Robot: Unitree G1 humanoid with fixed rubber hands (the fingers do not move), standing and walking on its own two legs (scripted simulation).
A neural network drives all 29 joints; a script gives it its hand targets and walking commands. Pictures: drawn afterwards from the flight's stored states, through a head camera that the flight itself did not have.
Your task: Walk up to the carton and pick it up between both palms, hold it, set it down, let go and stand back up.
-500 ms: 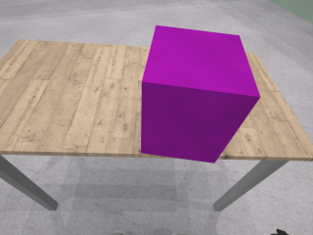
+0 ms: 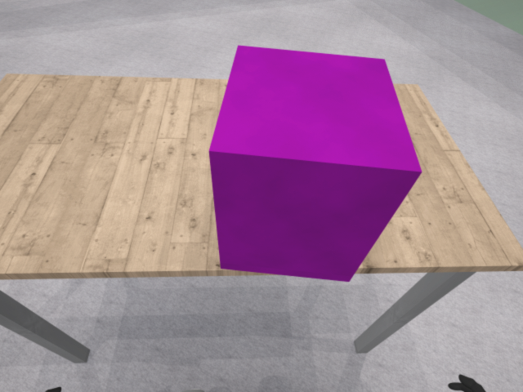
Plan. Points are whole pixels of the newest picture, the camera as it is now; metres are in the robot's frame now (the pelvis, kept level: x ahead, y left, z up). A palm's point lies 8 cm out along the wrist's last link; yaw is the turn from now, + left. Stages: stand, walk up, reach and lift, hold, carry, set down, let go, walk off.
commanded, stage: walk up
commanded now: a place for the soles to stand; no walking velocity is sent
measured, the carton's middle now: (297, 171) +0.40 -0.04 +0.14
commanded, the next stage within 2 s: reach and lift in 1.98 s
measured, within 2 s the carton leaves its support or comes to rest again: neither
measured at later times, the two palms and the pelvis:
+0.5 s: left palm out of the picture +0.09 +0.33 -0.10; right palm out of the picture +0.07 -0.34 -0.07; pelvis -0.03 +0.00 -0.01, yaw -1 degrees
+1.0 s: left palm out of the picture +0.00 +0.33 -0.10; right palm out of the picture +0.01 -0.34 -0.09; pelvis -0.09 +0.00 -0.01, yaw -2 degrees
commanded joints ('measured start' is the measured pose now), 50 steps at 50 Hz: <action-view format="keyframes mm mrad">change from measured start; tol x64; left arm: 1 -93 140 51 -55 16 -22 10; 50 -194 162 70 19 33 -14 21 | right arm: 1 40 -189 -32 6 20 -31 8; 50 -7 -168 -33 92 17 23 40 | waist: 1 -68 -3 -139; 50 -82 -44 -69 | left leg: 1 241 44 -91 -198 155 78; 11 -52 -50 -31 67 -228 42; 18 106 345 -302 -182 885 299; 28 -136 -44 -140 269 -253 36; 50 174 -24 -42 -124 -42 54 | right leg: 1 -148 -140 210 -145 446 -105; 50 -256 -145 301 -300 -112 -88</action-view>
